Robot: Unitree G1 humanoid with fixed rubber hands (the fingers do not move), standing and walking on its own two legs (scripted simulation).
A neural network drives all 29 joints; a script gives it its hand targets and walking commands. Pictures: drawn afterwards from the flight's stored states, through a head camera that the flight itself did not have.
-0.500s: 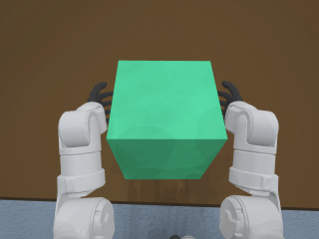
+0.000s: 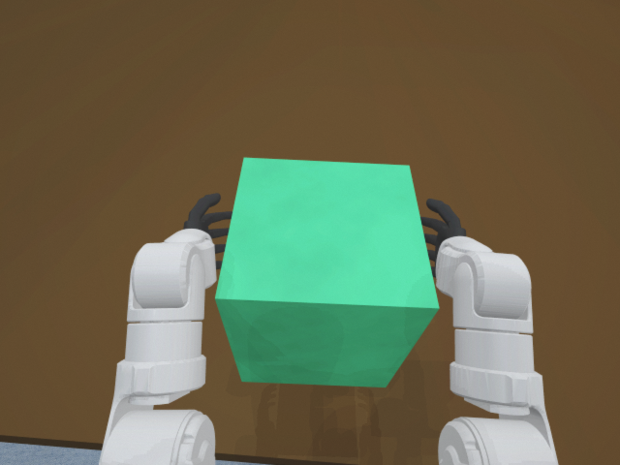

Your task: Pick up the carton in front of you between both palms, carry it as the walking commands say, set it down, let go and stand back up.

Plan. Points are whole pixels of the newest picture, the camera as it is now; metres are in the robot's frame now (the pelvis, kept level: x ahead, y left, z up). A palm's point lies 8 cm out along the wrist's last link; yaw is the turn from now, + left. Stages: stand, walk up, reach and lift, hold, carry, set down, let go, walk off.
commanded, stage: carry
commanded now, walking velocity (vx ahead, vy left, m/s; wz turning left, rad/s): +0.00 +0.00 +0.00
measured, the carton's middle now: (319, 280) +0.36 +0.00 +0.04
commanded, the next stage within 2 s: none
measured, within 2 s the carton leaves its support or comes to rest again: neither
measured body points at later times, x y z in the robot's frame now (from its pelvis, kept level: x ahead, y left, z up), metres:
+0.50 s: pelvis +0.01 +0.03 +0.00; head -0.01 +0.03 +0.45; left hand +0.37 +0.17 +0.12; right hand +0.37 -0.13 +0.12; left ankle -0.02 +0.12 -0.73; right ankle +0.03 -0.07 -0.73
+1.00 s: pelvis -0.01 +0.04 +0.00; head -0.03 +0.05 +0.45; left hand +0.35 +0.18 +0.12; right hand +0.34 -0.12 +0.12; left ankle -0.02 +0.12 -0.73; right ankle +0.03 -0.07 -0.73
